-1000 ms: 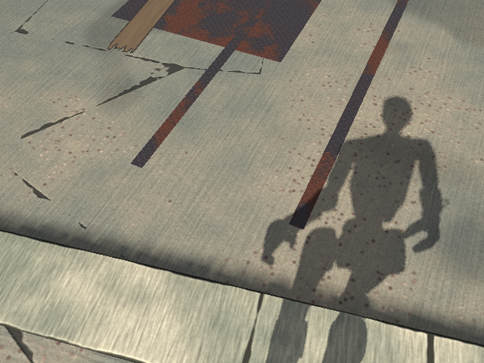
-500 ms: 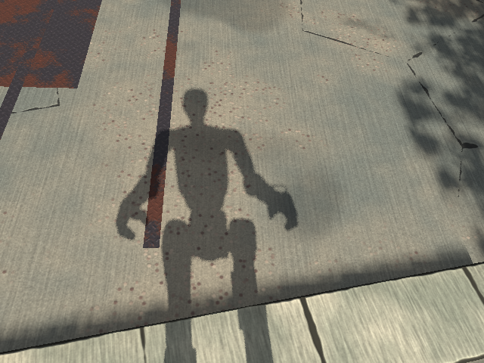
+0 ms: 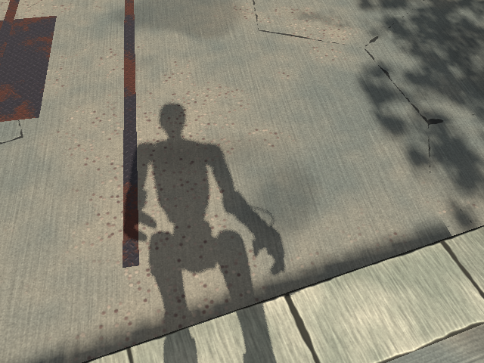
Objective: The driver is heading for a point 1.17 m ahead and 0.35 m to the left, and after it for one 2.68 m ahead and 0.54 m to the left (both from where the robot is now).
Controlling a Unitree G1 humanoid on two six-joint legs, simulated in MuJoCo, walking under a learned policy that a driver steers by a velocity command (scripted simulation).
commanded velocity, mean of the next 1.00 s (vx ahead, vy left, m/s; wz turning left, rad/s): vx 0.51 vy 0.00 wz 0.49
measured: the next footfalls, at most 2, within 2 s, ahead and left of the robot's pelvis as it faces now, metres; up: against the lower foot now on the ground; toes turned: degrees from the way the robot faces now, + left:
left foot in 0.08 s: +0.02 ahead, +0.10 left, +0.00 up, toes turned +4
right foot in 0.48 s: +0.10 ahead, -0.09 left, +0.00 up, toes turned +29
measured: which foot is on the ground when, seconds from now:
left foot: up 0.00-0.06, down 0.08-0.48, up 0.50-0.90, down 0.92-1.00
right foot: down 0.00-0.08, up 0.10-0.46, down 0.48-0.94, up 0.96-1.00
